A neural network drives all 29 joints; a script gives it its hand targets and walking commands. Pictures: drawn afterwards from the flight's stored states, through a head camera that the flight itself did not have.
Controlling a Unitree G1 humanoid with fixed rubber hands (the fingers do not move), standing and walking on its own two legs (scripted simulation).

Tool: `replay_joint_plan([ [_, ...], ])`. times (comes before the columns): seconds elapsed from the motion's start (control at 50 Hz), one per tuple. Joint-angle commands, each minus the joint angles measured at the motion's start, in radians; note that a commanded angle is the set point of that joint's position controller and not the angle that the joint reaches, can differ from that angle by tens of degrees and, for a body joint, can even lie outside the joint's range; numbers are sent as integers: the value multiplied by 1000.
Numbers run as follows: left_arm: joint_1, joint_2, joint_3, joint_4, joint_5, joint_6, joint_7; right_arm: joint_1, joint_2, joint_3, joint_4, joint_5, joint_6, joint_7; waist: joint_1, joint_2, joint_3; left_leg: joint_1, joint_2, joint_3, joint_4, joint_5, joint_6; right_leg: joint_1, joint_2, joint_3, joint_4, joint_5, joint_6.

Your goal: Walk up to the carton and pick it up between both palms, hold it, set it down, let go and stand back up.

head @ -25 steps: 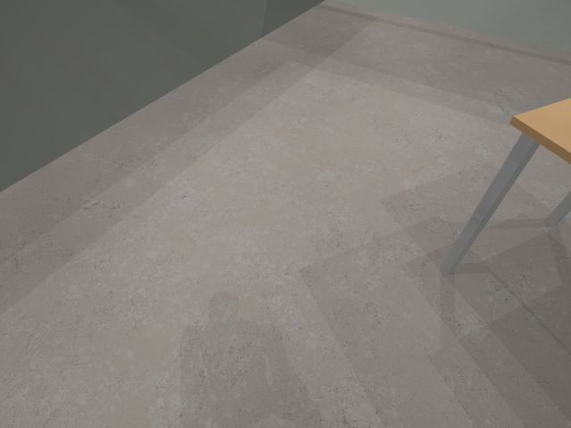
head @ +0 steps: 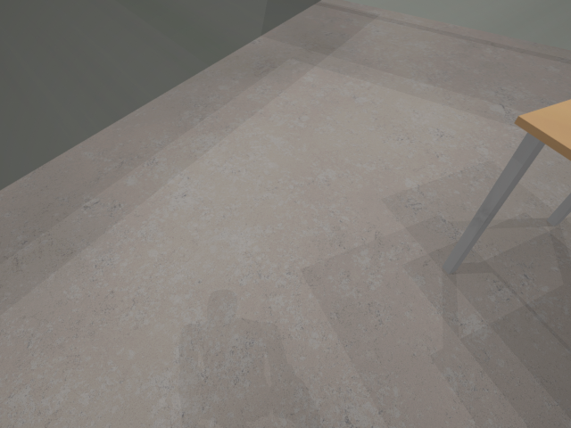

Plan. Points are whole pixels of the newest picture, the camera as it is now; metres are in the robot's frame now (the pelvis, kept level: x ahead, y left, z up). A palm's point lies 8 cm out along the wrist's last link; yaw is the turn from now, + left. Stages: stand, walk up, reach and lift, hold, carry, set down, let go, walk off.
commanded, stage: walk up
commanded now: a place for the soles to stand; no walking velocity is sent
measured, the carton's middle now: out of the picture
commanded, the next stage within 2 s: none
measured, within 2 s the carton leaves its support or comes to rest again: neither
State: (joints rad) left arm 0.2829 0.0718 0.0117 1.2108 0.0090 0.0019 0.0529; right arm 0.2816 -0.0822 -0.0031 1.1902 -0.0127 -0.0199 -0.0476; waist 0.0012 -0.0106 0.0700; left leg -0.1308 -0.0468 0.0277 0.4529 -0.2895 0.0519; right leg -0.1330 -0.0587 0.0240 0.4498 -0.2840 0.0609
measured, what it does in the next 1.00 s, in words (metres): steps to the right, turning right: right foot, then left foot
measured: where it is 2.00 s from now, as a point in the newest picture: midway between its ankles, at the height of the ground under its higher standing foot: outside the picture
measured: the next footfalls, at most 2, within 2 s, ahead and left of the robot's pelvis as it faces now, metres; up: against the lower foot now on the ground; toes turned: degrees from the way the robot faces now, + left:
right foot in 0.40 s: +0.04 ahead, -0.24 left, +0.00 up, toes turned -33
left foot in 0.76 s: +0.25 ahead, -0.13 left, +0.00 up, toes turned -38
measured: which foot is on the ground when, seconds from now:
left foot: down 0.00-0.42, up 0.44-0.74, down 0.76-1.00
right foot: down 0.00-0.04, up 0.06-0.38, down 0.40-0.76, up 0.78-1.00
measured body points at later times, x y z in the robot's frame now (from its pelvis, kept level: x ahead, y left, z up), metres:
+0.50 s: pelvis +0.02 -0.10 -0.04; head +0.02 -0.17 +0.41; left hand +0.21 +0.13 -0.14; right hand -0.03 -0.38 -0.20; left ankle -0.02 +0.07 -0.68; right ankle +0.01 -0.22 -0.74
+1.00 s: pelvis +0.08 -0.21 -0.02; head +0.09 -0.21 +0.43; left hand +0.37 -0.11 -0.15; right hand -0.10 -0.41 -0.14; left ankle +0.22 -0.11 -0.74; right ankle +0.02 -0.33 -0.68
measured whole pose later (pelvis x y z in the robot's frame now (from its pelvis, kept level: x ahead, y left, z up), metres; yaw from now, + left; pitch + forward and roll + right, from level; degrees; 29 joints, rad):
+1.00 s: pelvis +0.08 -0.21 -0.02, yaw -55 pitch -4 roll +4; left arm 0.23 0.34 0.06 0.84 0.06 0.07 -0.11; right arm 0.33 -0.22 -0.04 0.81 -0.05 -0.08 -0.07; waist 0.00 -0.09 0.08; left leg -0.19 0.14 0.26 0.61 -0.31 -0.06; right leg -0.59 -0.10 0.03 1.15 -0.40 0.08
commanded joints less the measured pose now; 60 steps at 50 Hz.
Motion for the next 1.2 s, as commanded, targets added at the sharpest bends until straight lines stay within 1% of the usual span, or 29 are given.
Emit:
replay_joint_plan([
  [0.0,-19,286,63,-93,4,2,-18,27,-278,-94,-109,-38,-24,-30,-16,102,46,277,257,-146,-62,378,31,-398,46,-11,227,111,-38],
  [0.02,-45,264,62,-124,25,12,-23,77,-302,-109,-104,-49,-24,-50,-24,157,-8,338,453,-234,-99,569,90,-510,6,-1,441,-209,-14],
  [0.04,-36,251,65,-131,39,31,-25,76,-275,-102,-112,-50,-18,-62,-5,113,-3,286,509,-205,-125,510,111,-504,-55,28,533,-228,3],
  [0.08,-110,212,65,-174,66,38,-36,99,-226,-101,-130,-45,-17,-61,-30,65,47,121,484,-158,-147,400,119,-462,-91,35,590,-210,8],
  [0.14,-80,197,63,-201,62,51,-71,-23,-208,-96,-194,-59,-23,-62,10,137,95,13,464,-44,-196,154,139,-459,-148,42,636,-123,9],
  [0.22,-104,210,60,-237,59,70,-103,-64,-280,-111,-258,-70,-31,-53,12,152,90,31,510,36,-177,131,184,-453,-179,-8,554,-100,1],
  [0.32,-94,267,71,-258,50,50,-136,-73,-361,-118,-307,-76,-14,-35,21,127,21,28,485,149,-27,164,162,-284,-90,-133,391,-60,-50],
  [0.36,26,301,86,-223,37,30,-132,-112,-376,-107,-335,-71,2,-19,94,31,-40,-90,424,226,168,106,111,-45,-14,-185,224,26,-100],
  [0.38,164,360,116,-185,23,18,-119,-129,-320,-85,-355,-69,9,-3,170,-149,-102,-166,304,283,470,107,50,123,30,-110,127,53,-158],
  [0.4,213,421,128,-185,3,16,-101,-159,-240,-68,-400,-67,19,26,199,-407,-64,-388,109,257,797,-366,-10,186,-110,231,-27,140,-248],
  [0.42,194,483,124,-207,-25,20,-96,-135,-237,-73,-446,-42,27,38,179,-443,-38,-524,30,95,847,-527,-39,134,-214,599,-185,37,-356],
  [0.44,139,514,130,-238,-32,24,-90,-113,-264,-74,-450,-26,24,35,154,-415,6,-541,76,13,871,-541,-39,84,-263,711,-268,-109,-411],
  [0.46,89,487,120,-267,-31,27,-82,-143,-287,-69,-462,-16,8,37,148,-333,56,-590,109,-18,866,-487,-25,80,-246,632,-248,-67,-414],
  [0.52,-8,424,82,-344,2,23,-64,-58,-288,-49,-446,-12,-29,39,57,-218,14,-488,158,-67,633,-324,-2,27,-182,371,-109,124,-324],
  [0.6,-15,360,63,-391,31,11,-103,-57,-262,-57,-482,-14,-39,26,56,-115,-76,-297,88,7,425,-198,-23,-63,-112,314,-51,391,-312],
  [0.66,-65,370,66,-431,39,21,-119,-7,-224,-51,-499,-7,-41,17,18,-76,-117,-116,49,42,220,5,-15,-178,-56,275,-15,250,-266],
  [0.7,-126,360,56,-463,37,25,-132,122,-233,-68,-468,-19,-43,0,-62,-4,-138,148,29,56,48,219,0,-380,7,261,93,10,-182],
  [0.72,-122,329,46,-472,38,26,-138,179,-274,-87,-463,-27,-43,-9,-86,78,-160,322,101,-31,15,188,14,-541,51,244,184,-174,-126],
  [0.74,-74,289,35,-480,41,29,-140,222,-341,-106,-473,-41,-40,-18,-95,236,-179,389,346,-310,-102,-88,54,-660,124,157,394,-345,-63],
  [0.76,-8,306,39,-465,56,43,-132,157,-370,-99,-494,-38,-31,-35,-40,192,-135,217,570,-560,-226,-384,119,-629,111,99,629,-310,-26],
  [0.8,13,375,65,-438,80,59,-133,18,-350,-94,-490,-25,-30,-53,4,184,0,16,640,-620,-294,-579,224,-649,-10,65,806,-279,12],
  [0.82,-41,399,67,-466,87,59,-137,35,-331,-82,-495,-14,-43,-51,-24,184,64,-16,587,-547,-294,-558,212,-663,-48,66,797,-244,6],
  [0.88,-23,348,61,-436,69,50,-156,27,-295,-72,-477,-24,-75,-39,-3,187,96,-62,494,-278,-281,-433,146,-653,-78,83,756,-130,16],
  [1.02,-119,282,49,-489,13,23,-186,-72,-378,-109,-470,-73,-91,-26,33,234,93,-156,481,139,-260,-283,115,-416,-126,6,465,-28,-11],
  [1.08,-32,308,65,-444,7,-2,-177,-92,-387,-110,-468,-91,-65,-20,71,144,15,-199,443,229,-104,-323,93,-171,-45,-130,351,33,-48],
  [1.12,99,361,96,-383,7,-15,-151,-49,-341,-87,-456,-100,-34,-6,124,-82,-70,-261,366,289,199,-271,59,52,43,-161,261,36,-78],
  [1.14,198,414,122,-352,3,-18,-126,6,-279,-60,-448,-97,-20,15,161,-260,-124,-270,261,331,530,-173,30,121,90,-100,192,-48,-111],
  [1.16,228,483,134,-375,-7,-15,-103,6,-229,-39,-489,-82,-7,46,167,-452,-103,-466,145,247,781,-452,-15,137,-91,340,16,-178,-163],
  [1.18,195,521,137,-405,-32,-5,-88,14,-260,-32,-548,-55,5,62,135,-342,-96,-525,117,64,835,-433,-30,80,-216,703,-184,-384,-249],
])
